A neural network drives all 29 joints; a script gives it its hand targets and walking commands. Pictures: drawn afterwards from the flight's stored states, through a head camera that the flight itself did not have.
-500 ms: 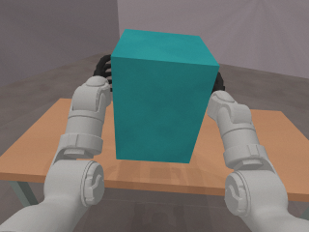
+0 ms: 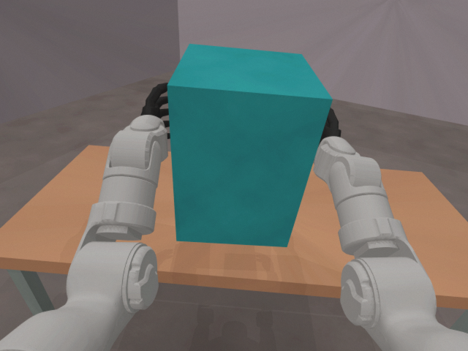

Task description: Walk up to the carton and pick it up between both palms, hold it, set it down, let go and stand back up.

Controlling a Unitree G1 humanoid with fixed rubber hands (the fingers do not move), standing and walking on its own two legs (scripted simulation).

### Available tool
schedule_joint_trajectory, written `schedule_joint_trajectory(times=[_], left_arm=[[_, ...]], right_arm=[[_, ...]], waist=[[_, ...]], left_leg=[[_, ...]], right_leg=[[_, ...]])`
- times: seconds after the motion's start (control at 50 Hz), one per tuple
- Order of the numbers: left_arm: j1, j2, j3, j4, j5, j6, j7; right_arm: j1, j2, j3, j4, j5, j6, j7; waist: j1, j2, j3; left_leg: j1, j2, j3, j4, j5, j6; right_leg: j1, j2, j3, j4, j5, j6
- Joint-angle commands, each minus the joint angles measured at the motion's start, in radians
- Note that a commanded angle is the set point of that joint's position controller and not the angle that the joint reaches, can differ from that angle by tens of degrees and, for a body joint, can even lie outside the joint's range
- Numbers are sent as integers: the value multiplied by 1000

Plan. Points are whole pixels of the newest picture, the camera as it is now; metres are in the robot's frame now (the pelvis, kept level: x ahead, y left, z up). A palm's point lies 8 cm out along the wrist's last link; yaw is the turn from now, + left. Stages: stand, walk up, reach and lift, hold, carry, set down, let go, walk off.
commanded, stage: hold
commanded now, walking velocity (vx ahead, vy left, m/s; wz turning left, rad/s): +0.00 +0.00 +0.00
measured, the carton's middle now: (239, 147) +0.39 +0.01 +0.24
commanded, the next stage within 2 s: set down in 1.56 s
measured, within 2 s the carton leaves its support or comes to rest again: neither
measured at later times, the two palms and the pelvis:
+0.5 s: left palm (153, 127) +0.37 +0.15 +0.28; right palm (326, 147) +0.37 -0.14 +0.26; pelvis +0.00 +0.00 +0.00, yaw +0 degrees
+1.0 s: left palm (158, 120) +0.37 +0.14 +0.29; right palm (333, 147) +0.37 -0.15 +0.26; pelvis +0.00 +0.00 +0.00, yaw +0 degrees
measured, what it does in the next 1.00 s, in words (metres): stands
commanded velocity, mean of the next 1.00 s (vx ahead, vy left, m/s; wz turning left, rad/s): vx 0.00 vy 0.00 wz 0.00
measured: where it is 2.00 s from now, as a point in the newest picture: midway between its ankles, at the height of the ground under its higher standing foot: outside the picture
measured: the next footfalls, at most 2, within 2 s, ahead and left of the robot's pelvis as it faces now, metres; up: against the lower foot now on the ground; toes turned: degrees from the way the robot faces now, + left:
none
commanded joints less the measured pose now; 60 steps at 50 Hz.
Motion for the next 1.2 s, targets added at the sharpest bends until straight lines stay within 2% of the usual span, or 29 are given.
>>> schedule_joint_trajectory(times=[0.0,0.08,0.12,0.14,0.16,0.18,0.26,0.28,0.3,0.4,0.42,0.52,0.54,0.56,0.58,0.68,0.7,0.82,0.84,0.86,0.88,0.9,0.94,0.96,1.02,1.1,1.14,1.16,1.18], left_arm=[[-847,-777,-385,-234,-107,-52,-162],[-791,-715,-279,-121,-47,-41,-178],[-809,-718,-311,-175,-86,-55,-178],[-824,-749,-347,-189,-107,-59,-172],[-810,-712,-297,-86,-65,-55,-174],[-802,-671,-226,-32,-39,-49,-186],[-834,-666,-235,-34,-54,-55,-186],[-836,-650,-207,-46,-28,-64,-186],[-826,-643,-219,-66,-44,-57,-188],[-841,-703,-315,-201,-73,-68,-175],[-819,-703,-315,-189,-88,-68,-176],[-772,-699,-294,-137,-53,-34,-180],[-830,-732,-334,-223,-84,-47,-174],[-868,-738,-348,-214,-83,-49,-165],[-838,-780,-381,-261,-104,-51,-163],[-850,-752,-374,-187,-95,-45,-160],[-804,-766,-346,-162,-70,-43,-160],[-853,-762,-354,-195,-92,-50,-171],[-871,-748,-333,-166,-72,-53,-166],[-872,-775,-375,-239,-109,-66,-163],[-816,-741,-341,-202,-96,-51,-158],[-809,-696,-282,-105,-65,-50,-166],[-774,-713,-270,-82,-57,-44,-176],[-810,-668,-228,-2,-31,-42,-176],[-828,-648,-207,-81,-30,-56,-193],[-797,-625,-193,-19,-40,-58,-191],[-777,-653,-200,-43,-35,-58,-187],[-813,-658,-229,-59,-42,-66,-184],[-776,-651,-203,-54,-42,-57,-190]], right_arm=[[-1106,664,399,-340,196,-53,138],[-1088,642,380,-268,188,-42,140],[-1122,663,411,-353,198,-45,134],[-1122,687,428,-371,181,-49,133],[-1075,638,368,-244,153,-28,135],[-1095,670,382,-247,149,-35,139],[-1169,670,385,-284,138,-44,146],[-1112,693,379,-234,139,-35,146],[-1124,699,414,-283,151,-42,148],[-1087,692,432,-348,197,-43,136],[-1102,713,449,-387,192,-46,129],[-1103,647,422,-361,222,-42,131],[-1136,702,435,-398,234,-46,138],[-1115,663,394,-313,213,-37,141],[-1095,663,411,-371,211,-51,142],[-1083,622,362,-261,207,-30,144],[-1111,631,369,-289,210,-41,145],[-1095,636,356,-273,188,-41,141],[-1114,649,372,-282,206,-49,145],[-1093,675,379,-321,197,-53,149],[-1124,664,408,-365,207,-50,145],[-1080,624,368,-244,179,-31,147],[-1148,652,399,-324,190,-52,143],[-1121,633,352,-230,163,-31,141],[-1115,696,399,-253,170,-41,150],[-1162,684,428,-336,166,-49,144],[-1183,716,451,-408,178,-56,134],[-1148,682,414,-326,173,-46,132],[-1139,684,423,-344,186,-46,132]], waist=[[-34,51,-404],[-14,32,-284],[-13,-23,-404],[-16,4,-394],[-30,-3,-285],[20,-44,-261],[30,-44,-277],[10,-43,-263],[37,-65,-318],[-2,33,-420],[-1,-7,-409],[5,58,-327],[17,72,-432],[-21,92,-357],[-25,105,-407],[-49,128,-319],[-23,110,-346],[-51,85,-381],[-26,89,-354],[-35,78,-437],[-5,50,-414],[-25,24,-289],[17,-19,-332],[0,-28,-211],[28,-48,-274],[63,-89,-322],[56,-99,-371],[26,-38,-321],[33,-61,-321]], left_leg=[[107,-31,-88,-150,36,-42],[71,-36,-70,-181,-30,-27],[103,-28,-79,-165,-11,-22],[109,-22,-83,-164,26,-26],[81,-26,-77,-195,-88,-22],[32,-40,-57,-211,-161,8],[41,-38,-59,-215,-147,9],[51,-37,-54,-218,-140,10],[65,-34,-55,-215,-129,22],[148,-37,-70,-157,71,-24],[135,-45,-67,-142,94,-17],[116,-42,-69,-175,3,-27],[144,-37,-75,-169,62,-39],[137,-29,-84,-164,20,-46],[163,-23,-84,-157,62,-49],[101,-24,-91,-166,-3,-58],[103,-16,-90,-171,5,-48],[99,-15,-87,-169,5,-51],[74,-16,-84,-182,-66,-45],[91,-9,-89,-173,-31,-39],[81,-19,-77,-165,0,-31],[60,-19,-79,-187,-69,-29],[45,-25,-69,-191,-72,-10],[12,-29,-66,-216,-151,-3],[49,-39,-56,-210,-106,13],[67,-44,-51,-196,-91,30],[100,-41,-54,-187,-32,14],[105,-47,-54,-189,-61,2],[101,-46,-55,-183,-50,18]], right_leg=[[242,97,0,-37,16,-23],[244,86,8,-60,-26,-13],[263,92,10,-48,-1,-11],[233,92,8,-45,20,-14],[207,90,8,-71,-86,-21],[219,82,5,-71,-150,-10],[197,82,17,-66,-153,-8],[219,80,13,-61,-129,-10],[238,85,15,-61,-107,-10],[240,85,13,-46,51,-12],[250,82,14,-47,74,-4],[251,83,20,-63,-6,-8],[262,90,19,-42,35,-14],[206,86,7,-48,-10,-28],[220,93,4,-36,33,-23],[207,93,3,-41,-24,-32],[216,95,-3,-34,-12,-32],[249,97,-1,-29,19,-27],[216,102,-7,-27,-48,-27],[256,104,-4,-4,18,-25],[253,103,-6,-9,31,-20],[219,95,-2,-43,-44,-14],[256,102,-1,-40,-46,-18],[216,92,9,-68,-115,-15],[242,80,11,-61,-97,-9],[217,71,26,-73,-98,-6],[234,84,13,-75,-53,0],[205,84,7,-73,-68,-3],[228,82,17,-70,-51,-1]])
